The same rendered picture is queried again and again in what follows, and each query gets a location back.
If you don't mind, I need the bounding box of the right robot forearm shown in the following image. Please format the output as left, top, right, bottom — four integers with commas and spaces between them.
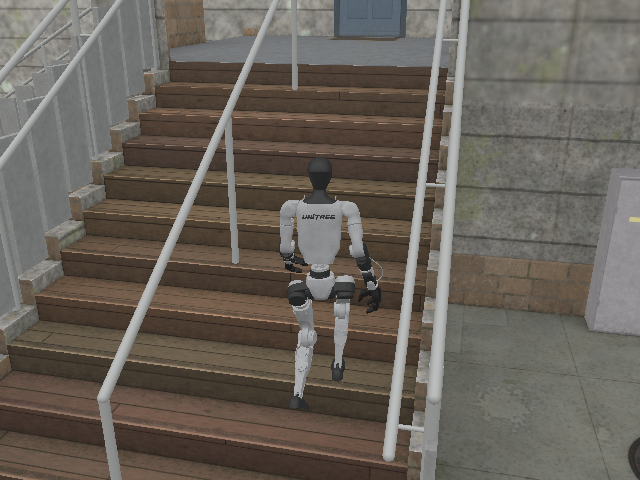
356, 242, 378, 290

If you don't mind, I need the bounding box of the left robot upper arm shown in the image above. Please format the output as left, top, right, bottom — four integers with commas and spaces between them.
280, 200, 299, 253

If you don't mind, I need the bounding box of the left robot hand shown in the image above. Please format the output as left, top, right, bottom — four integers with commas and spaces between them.
285, 256, 308, 273

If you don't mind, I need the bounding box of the left robot thigh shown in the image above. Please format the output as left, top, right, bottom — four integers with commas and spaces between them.
287, 280, 317, 347

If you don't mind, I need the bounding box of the right robot hand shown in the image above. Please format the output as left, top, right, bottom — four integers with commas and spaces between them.
358, 286, 381, 314

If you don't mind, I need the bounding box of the right robot upper arm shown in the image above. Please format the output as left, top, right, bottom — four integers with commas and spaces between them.
340, 201, 365, 258

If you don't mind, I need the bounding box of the left robot forearm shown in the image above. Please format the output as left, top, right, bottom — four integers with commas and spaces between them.
279, 240, 295, 265

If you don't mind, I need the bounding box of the robot right foot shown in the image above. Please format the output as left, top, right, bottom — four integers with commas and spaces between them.
331, 358, 345, 381

